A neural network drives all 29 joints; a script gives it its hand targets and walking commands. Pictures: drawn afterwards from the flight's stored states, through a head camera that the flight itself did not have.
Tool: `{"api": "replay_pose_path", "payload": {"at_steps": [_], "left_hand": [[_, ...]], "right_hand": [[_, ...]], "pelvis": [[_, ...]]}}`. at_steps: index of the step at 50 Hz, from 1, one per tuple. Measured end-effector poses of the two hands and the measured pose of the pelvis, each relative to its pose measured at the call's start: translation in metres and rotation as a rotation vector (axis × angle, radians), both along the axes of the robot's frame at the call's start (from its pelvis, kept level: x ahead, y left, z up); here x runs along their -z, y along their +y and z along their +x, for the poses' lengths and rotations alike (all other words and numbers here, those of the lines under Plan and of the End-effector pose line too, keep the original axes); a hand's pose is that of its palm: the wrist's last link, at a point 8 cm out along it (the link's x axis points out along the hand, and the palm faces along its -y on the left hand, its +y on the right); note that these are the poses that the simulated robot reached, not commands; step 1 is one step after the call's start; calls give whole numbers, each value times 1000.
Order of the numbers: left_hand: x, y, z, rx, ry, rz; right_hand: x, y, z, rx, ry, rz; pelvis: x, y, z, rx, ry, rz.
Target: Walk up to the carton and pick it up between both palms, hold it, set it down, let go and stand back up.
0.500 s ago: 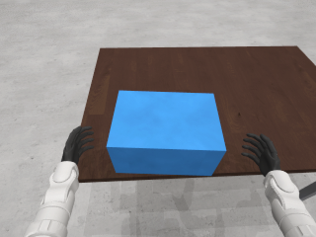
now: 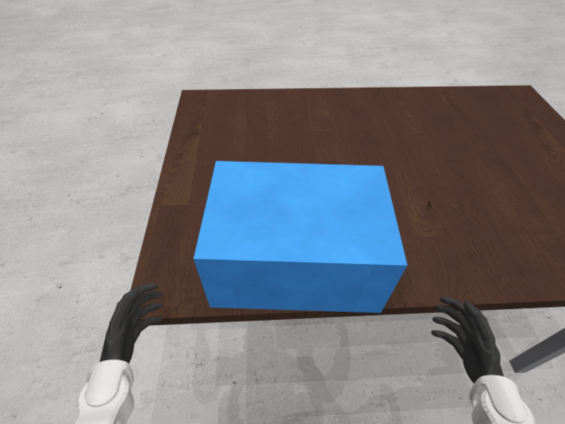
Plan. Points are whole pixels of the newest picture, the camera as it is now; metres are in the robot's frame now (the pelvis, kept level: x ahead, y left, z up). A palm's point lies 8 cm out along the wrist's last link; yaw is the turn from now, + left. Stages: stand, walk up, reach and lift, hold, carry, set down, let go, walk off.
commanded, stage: set down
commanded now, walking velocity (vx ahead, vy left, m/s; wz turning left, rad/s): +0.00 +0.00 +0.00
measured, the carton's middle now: (297, 236) +0.43 -0.02 -0.04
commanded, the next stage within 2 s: let go in 1.02 s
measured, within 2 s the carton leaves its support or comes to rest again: neither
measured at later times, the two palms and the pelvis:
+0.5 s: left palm (120, 374) +0.20 +0.24 -0.05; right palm (460, 376) +0.19 -0.24 -0.05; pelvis +0.02 -0.01 +0.01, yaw -1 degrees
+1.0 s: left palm (133, 391) +0.18 +0.22 -0.06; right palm (451, 398) +0.17 -0.22 -0.06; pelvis +0.03 +0.00 +0.01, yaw -2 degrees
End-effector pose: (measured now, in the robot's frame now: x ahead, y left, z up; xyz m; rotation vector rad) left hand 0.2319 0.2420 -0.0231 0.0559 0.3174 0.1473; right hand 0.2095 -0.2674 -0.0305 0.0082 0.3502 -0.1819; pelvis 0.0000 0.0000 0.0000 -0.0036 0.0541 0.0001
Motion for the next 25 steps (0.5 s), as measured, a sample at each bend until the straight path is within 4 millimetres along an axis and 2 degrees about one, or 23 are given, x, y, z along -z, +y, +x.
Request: {"api": "replay_pose_path", "payload": {"at_steps": [6,14,25], "left_hand": [[13,-5,-4,0,75,-8],[11,-8,3,21,101,1],[24,0,-31,8,245,9]], "right_hand": [[6,7,-2,-42,36,-11],[7,15,7,-53,70,-21],[18,26,-16,-58,158,-50]], "pelvis": [[1,-1,-2,15,-14,11],[-3,-4,5,25,-39,13],[-8,-6,21,22,-95,13]]}}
